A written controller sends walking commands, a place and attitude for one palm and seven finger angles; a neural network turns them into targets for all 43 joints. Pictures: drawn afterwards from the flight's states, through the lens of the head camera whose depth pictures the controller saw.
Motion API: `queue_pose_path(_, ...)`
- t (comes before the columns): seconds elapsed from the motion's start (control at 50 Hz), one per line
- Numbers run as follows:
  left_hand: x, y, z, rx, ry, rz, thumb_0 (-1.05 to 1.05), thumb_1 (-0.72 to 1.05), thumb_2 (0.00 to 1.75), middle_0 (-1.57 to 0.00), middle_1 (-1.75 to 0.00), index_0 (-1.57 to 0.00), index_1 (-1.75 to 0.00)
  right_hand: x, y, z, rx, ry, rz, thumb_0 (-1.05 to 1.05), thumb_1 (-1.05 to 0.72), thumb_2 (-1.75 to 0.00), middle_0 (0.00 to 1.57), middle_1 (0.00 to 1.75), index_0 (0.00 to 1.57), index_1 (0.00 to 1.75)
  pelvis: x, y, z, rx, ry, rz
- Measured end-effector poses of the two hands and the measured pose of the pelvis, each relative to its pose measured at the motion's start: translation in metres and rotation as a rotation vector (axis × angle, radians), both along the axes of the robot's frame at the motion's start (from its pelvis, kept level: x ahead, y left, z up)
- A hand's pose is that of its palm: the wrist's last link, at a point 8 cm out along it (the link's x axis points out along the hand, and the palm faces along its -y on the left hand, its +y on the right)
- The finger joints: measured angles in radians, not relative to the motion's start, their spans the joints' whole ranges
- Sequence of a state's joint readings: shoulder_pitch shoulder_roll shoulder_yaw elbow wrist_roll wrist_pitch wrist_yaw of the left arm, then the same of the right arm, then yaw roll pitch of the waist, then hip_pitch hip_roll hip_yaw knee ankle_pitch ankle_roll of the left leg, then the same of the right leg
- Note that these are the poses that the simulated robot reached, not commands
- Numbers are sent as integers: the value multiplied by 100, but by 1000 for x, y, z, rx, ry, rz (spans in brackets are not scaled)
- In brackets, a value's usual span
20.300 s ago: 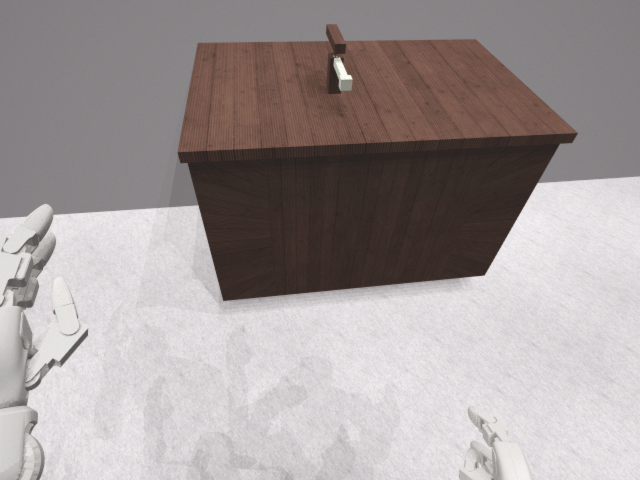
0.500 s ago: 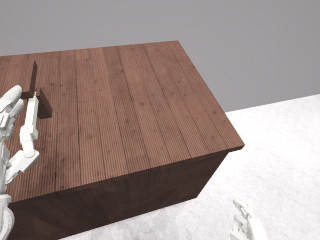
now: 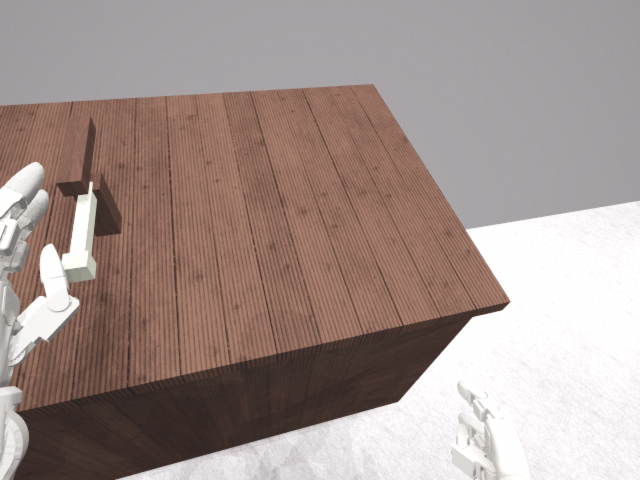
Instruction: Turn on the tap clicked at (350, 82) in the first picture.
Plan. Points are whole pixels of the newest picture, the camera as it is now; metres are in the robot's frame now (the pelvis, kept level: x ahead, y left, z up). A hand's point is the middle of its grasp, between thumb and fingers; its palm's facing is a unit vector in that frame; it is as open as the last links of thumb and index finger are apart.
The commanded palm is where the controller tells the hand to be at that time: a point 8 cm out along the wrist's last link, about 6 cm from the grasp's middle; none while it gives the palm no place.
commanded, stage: look again from close up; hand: left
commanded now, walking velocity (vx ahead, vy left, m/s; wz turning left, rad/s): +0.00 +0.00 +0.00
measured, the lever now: (79, 266) +0.32 +0.33 +0.05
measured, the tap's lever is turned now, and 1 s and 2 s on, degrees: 0 0 0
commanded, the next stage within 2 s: come to a stop and stand still in 0.08 s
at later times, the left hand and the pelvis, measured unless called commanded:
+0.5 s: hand (130, 319) +0.21 +0.20 +0.15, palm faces +0.27 -0.88 -0.38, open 7.4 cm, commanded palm +0.16 +0.26 +0.18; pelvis -0.01 -0.02 -0.01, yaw -1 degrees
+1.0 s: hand (110, 326) +0.21 +0.22 +0.15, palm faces +0.36 -0.87 -0.34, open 7.4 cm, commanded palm +0.15 +0.25 +0.18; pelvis -0.02 -0.03 +0.00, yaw -1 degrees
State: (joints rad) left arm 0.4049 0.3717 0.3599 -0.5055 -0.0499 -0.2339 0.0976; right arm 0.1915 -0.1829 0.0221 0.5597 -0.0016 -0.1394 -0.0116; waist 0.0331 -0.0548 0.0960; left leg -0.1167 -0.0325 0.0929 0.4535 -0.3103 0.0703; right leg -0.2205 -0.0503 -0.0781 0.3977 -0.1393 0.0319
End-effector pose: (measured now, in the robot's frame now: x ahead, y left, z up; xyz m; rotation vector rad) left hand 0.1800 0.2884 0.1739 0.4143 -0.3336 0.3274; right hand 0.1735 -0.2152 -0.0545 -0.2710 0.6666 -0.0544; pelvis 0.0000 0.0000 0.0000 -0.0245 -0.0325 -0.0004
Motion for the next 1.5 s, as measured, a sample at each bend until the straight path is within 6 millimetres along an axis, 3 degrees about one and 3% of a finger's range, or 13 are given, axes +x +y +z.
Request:
queue_pose_path(0.22, 0, -2, -6, -15, 45, 20, 1, 89, 90, -21, -30, -21, -30, -7, -2, -8, 20, 31, -13, 1, -90, -89, 20, 30, 20, 30, 0, -2, 0, 5, 1, 0)
queue_pose_path(0.26, 8, 8, 8, 131, 1, 33, 1, 89, 90, -21, -30, -22, -31, -9, -3, -12, -5, 39, 35, 1, -90, -89, 20, 30, 20, 30, -5, -7, -3, 3, 9, 17)
queue_pose_path(0.32, 17, 24, 23, 130, -83, 88, 1, 89, 90, -22, -30, -22, -31, -15, -3, -17, 19, 57, 49, 1, -90, -89, 20, 30, 20, 30, -10, -12, -3, 14, 7, -2)
queue_pose_path(0.38, 17, 8, 21, 79, -76, 65, 1, 89, 90, -21, -30, -21, -30, -20, -7, -18, 66, 19, 23, 1, -90, -89, 20, 30, 20, 30, -10, -12, -4, 25, 1, -19)
queue_pose_path(0.46, 7, -35, 3, 39, 20, -58, 1, 90, 90, -20, -30, -21, -30, -27, -16, -23, 102, -2, -24, 1, -90, -89, 20, 30, 20, 30, -9, -14, -5, 21, -6, -21)
queue_pose_path(0.5, 0, -44, -7, 29, 65, -87, 1, 89, 90, -21, -30, -21, -30, -32, -21, -23, 96, 5, -46, 1, -90, -89, 20, 30, 20, 30, -10, -18, -5, 23, -8, -17)
queue_pose_path(0.58, -11, -34, -14, 29, 93, -30, 1, 89, 90, -22, -30, -22, -31, -39, -35, -20, 55, 23, -62, 1, -90, -89, 20, 30, 20, 30, -15, -29, -4, 29, -10, -10)
queue_pose_path(0.66, -21, -23, -5, 13, 34, 59, 1, 89, 90, -22, -30, -22, -31, -41, -47, -15, 15, 21, -41, 1, -90, -89, 20, 30, 20, 30, -19, -36, -3, 25, -11, -3)
queue_pose_path(0.78, -25, -37, 5, -28, -49, 47, 1, 89, 90, -21, -30, -21, -30, -37, -55, -8, -12, -7, -13, 1, -90, -89, 20, 30, 20, 30, -21, -37, 0, 18, -5, -4)
queue_pose_path(0.96, -11, -33, -16, -28, 67, 15, 1, 89, 90, -21, -30, -21, -30, -34, -46, -2, 1, -20, -34, 1, -90, -89, 20, 30, 20, 30, -19, -33, 2, 14, 6, -11)
queue_pose_path(1.16, -6, -21, 3, 19, 3, -2, 1, 89, 90, -21, -30, -22, -30, -28, -25, -9, 6, 31, -15, 1, -90, -89, 20, 30, 20, 30, -9, -19, 2, 8, 6, -2)
queue_pose_path(1.36, 1, -5, -10, -15, 49, 6, 1, 89, 90, -21, -30, -21, -30, -11, -8, -5, 9, 12, -11, 1, -90, -89, 20, 30, 20, 30, -3, -5, 0, 5, 3, -5)
queue_pose_path(1.5, 1, -1, -5, -6, 17, -4, 1, 89, 90, -21, -30, -21, -30, -2, 0, -1, 1, 1, 2, 1, -90, -89, 20, 30, 20, 30, -1, -1, 0, 2, 1, 0)
